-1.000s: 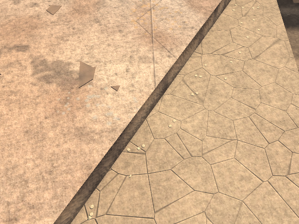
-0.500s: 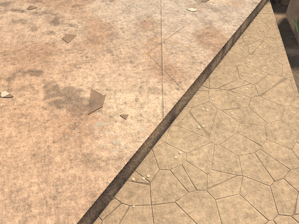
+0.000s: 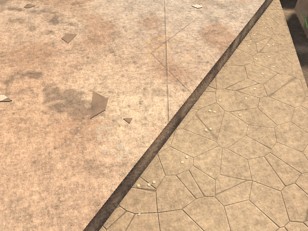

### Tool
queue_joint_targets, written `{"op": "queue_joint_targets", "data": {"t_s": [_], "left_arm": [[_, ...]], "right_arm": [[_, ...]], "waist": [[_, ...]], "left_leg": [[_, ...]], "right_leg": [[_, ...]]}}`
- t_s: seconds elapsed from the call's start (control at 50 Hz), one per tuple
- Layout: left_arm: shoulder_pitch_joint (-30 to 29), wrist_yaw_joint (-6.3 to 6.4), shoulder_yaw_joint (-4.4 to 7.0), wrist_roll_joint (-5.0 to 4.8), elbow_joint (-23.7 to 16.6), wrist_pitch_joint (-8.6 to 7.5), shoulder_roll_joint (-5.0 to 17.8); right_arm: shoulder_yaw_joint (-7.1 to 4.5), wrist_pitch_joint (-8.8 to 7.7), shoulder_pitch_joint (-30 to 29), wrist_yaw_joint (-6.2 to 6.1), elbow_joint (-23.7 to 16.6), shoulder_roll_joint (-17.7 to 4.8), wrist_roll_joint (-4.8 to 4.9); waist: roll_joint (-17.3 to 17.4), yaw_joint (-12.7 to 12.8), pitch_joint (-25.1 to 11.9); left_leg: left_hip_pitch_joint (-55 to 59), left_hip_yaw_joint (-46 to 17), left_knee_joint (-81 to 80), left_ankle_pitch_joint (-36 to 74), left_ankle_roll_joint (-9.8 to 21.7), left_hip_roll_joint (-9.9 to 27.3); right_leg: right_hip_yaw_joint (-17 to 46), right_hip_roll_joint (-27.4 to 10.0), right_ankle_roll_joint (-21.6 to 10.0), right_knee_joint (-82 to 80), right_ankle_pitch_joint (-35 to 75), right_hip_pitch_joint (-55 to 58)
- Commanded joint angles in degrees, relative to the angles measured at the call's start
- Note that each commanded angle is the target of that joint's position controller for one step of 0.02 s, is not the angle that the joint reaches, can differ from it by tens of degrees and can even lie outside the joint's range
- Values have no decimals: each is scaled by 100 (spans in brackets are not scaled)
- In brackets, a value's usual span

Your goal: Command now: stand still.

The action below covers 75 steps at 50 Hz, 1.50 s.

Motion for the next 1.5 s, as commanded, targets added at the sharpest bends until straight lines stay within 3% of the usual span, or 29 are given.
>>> {"op": "queue_joint_targets", "data": {"t_s": [0.02, 1.5], "left_arm": [[380, 13, 53, 2, -22, -17, 395], [560, 55, 29, -12, 96, -22, 293]], "right_arm": [[-46, -17, 520, -13, 7, -345, 2], [-42, -42, 725, -31, 73, -270, -2]], "waist": [[36, 5, 410], [44, -16, 496]], "left_leg": [[-680, -555, -540, 317, 199, 583], [-314, -523, -544, 949, 209, 615]], "right_leg": [[775, -661, -38, -391, 71, 307], [687, -686, -12, -174, 663, 481]]}}
Keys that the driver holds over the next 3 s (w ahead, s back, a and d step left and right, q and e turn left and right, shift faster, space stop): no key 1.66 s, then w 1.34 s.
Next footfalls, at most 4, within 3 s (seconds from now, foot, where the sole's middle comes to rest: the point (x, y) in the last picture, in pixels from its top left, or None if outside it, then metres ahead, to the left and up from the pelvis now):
1.98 right None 0.18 -0.12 -0.78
2.48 left None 0.52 0.04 -0.78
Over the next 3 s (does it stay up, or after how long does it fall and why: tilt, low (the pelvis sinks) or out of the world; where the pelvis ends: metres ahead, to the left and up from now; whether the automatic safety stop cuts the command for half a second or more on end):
stays up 0.63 -0.05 -0.01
